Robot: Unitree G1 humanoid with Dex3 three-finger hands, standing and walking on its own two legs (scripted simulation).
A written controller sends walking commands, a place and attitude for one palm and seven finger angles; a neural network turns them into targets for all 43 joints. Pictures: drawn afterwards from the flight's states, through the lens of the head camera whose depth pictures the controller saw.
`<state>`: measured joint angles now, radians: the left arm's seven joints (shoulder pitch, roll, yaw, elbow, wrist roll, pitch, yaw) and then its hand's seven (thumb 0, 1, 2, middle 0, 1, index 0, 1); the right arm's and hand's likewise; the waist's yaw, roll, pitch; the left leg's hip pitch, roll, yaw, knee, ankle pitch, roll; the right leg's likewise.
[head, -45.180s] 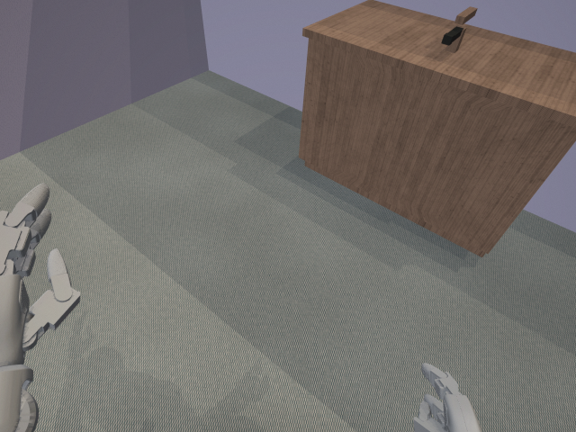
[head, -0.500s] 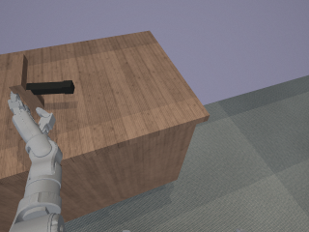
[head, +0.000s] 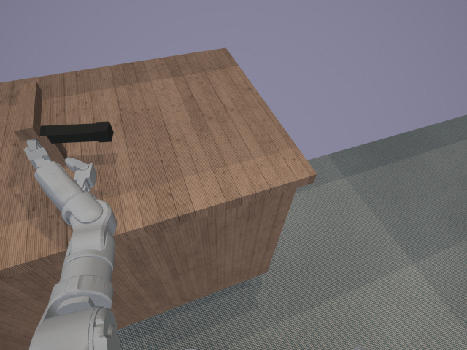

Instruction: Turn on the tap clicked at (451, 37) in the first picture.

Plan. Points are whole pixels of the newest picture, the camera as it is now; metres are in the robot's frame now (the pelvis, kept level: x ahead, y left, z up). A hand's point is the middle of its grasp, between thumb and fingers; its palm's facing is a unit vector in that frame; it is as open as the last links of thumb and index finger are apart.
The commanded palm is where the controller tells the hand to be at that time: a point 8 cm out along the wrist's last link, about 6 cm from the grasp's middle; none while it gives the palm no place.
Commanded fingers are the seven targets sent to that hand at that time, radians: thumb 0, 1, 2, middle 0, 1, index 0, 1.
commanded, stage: push the lever round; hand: left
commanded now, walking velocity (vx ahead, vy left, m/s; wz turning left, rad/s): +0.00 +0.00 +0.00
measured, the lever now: (104, 131) +0.50 +0.26 +0.09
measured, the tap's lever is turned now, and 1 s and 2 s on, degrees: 75 78 86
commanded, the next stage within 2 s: lift the hand up off the lever in 1.52 s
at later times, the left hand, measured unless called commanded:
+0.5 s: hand (115, 151) +0.45 +0.23 +0.08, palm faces +0.80 -0.59 -0.09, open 7.9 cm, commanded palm +0.39 +0.24 +0.09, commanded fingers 0.00 0.90 0.90 -0.15 -0.15 -0.15 -0.15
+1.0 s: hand (120, 142) +0.47 +0.22 +0.08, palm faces +0.84 -0.52 -0.11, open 8.0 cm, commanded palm +0.42 +0.22 +0.09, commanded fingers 0.00 0.90 0.90 -0.15 -0.15 -0.15 -0.15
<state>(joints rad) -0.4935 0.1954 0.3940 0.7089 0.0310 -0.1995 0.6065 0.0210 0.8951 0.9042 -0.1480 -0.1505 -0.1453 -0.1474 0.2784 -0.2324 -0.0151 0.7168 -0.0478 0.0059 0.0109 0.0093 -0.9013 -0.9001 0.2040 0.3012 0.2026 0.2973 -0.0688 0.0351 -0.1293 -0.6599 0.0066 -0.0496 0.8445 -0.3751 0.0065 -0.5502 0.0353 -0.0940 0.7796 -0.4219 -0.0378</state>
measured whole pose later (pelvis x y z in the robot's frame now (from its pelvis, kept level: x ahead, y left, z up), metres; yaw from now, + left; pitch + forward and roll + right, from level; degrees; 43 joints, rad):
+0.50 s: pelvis +0.00 -0.01 +0.00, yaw +0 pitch +14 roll -2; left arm -0.72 0.18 0.46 0.93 0.12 -0.20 0.80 0.02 0.89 0.90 -0.15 -0.15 -0.14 -0.15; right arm 0.31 -0.22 -0.02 0.74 -0.10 0.04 0.05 0.01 -0.90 -0.90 0.20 0.30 0.20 0.30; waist -0.11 0.04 -0.15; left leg -0.72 0.01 -0.05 0.85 -0.37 0.00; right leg -0.62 0.04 -0.10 0.81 -0.43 -0.05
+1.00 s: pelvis +0.01 -0.02 +0.00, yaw +1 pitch +15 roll -2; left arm -0.81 0.19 0.47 1.03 0.14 -0.20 0.89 0.03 0.92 0.92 -0.15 -0.15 -0.10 -0.13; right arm 0.32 -0.22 -0.04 0.76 -0.12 0.06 0.09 0.01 -0.90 -0.90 0.20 0.30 0.20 0.30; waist -0.12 0.04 -0.16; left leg -0.74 0.01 -0.07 0.85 -0.38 -0.01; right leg -0.63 0.04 -0.12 0.80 -0.44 -0.06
